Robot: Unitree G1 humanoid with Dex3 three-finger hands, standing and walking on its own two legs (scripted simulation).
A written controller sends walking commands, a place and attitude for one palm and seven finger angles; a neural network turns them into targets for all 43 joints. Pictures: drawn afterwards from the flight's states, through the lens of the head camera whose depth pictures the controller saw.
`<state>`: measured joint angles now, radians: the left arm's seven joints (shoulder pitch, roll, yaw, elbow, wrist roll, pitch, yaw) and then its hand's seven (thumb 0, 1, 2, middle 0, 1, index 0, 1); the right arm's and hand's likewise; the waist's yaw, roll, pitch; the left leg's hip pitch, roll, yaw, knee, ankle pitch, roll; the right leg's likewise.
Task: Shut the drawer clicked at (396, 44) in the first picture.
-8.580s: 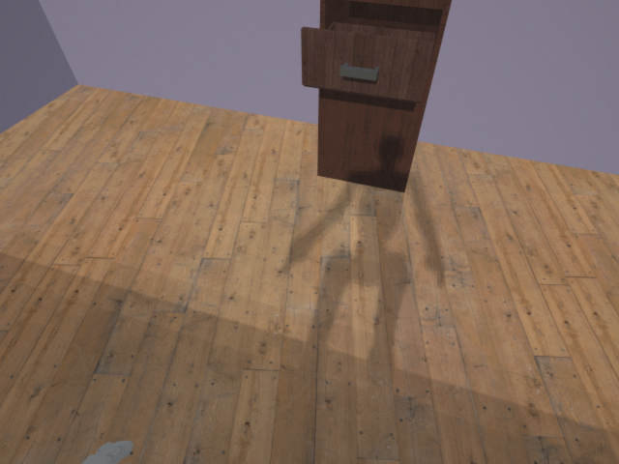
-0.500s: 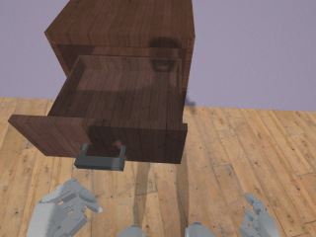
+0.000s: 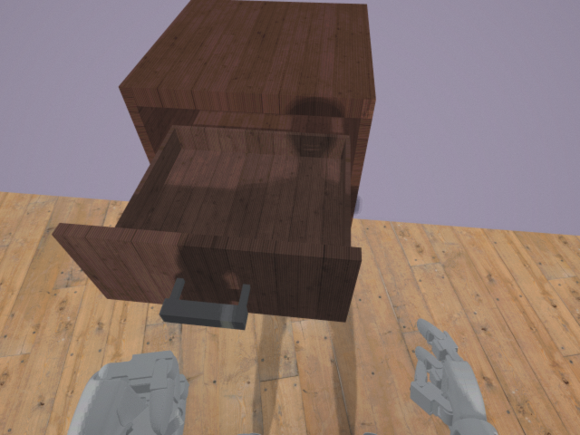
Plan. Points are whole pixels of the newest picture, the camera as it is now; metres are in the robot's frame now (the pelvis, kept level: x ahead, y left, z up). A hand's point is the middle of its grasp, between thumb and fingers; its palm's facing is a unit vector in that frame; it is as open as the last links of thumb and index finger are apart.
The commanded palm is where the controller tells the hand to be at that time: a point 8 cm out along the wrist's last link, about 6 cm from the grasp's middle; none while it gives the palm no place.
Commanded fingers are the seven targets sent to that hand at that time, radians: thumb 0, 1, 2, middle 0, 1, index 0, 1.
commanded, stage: raise the hand and make a fist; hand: left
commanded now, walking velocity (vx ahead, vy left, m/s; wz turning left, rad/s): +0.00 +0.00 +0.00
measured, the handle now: (208, 300) +0.29 +0.15 +0.02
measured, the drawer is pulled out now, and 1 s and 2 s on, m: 0.30 0.30 0.30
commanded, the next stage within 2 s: bring the fist close to the handle in 0.46 s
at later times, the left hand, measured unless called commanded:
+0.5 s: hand (168, 412) +0.13 +0.13 +0.12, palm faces +0.05 -1.00 -0.03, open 3.3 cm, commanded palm +0.07 +0.18 +0.12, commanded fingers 0.00 0.90 0.90 -1.40 -1.60 -1.40 -1.60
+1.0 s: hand (200, 395) +0.16 +0.12 +0.08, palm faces -0.02 -1.00 +0.00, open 3.3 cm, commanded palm +0.12 +0.17 +0.08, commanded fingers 0.00 0.90 0.90 -1.40 -1.60 -1.40 -1.60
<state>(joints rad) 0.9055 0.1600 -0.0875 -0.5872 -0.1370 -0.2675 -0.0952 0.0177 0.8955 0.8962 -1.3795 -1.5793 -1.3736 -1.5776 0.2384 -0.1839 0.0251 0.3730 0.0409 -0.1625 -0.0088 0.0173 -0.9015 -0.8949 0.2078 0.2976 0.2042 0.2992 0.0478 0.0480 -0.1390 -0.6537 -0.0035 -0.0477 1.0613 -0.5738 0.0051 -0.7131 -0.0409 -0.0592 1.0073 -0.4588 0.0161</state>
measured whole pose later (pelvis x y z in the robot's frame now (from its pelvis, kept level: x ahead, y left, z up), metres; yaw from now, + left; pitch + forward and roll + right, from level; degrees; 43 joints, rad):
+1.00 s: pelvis -0.01 +0.00 -0.01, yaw -1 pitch +12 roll -1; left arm 0.76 0.13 -0.10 -0.44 -0.13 -0.32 -0.08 0.02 0.90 0.90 -1.40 -1.60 -1.39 -1.60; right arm 0.26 -0.21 0.00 0.40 0.03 -0.16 -0.02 0.02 -0.90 -0.90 0.21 0.30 0.20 0.30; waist 0.00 0.04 -0.14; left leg -0.74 0.00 -0.04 1.12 -0.59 0.01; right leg -0.81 -0.04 -0.05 1.07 -0.47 0.02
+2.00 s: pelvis -0.01 +0.00 -0.04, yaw +0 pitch +18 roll -2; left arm 0.53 0.16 -0.05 -0.20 -0.14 -0.39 -0.05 0.02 0.90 0.90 -1.40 -1.60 -1.39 -1.60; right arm 0.23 -0.23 0.01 0.41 0.01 -0.12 -0.02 0.02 -0.90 -0.89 0.21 0.30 0.20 0.30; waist -0.02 0.03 -0.16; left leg -0.95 0.00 -0.05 1.26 -0.63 0.00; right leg -1.02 -0.04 -0.05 1.20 -0.50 0.01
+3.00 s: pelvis -0.02 +0.00 -0.03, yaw +0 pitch +19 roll -1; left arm -0.01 0.17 0.00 0.17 -0.14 -0.34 -0.02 -0.02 0.86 0.92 -1.40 -1.60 -1.40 -1.60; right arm 0.22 -0.25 0.02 0.52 0.01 -0.09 -0.02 0.02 -0.90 -0.89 0.21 0.30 0.20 0.30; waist -0.04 0.03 -0.14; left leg -0.93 -0.01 -0.04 1.19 -0.58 0.00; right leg -0.99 -0.05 -0.05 1.13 -0.46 0.01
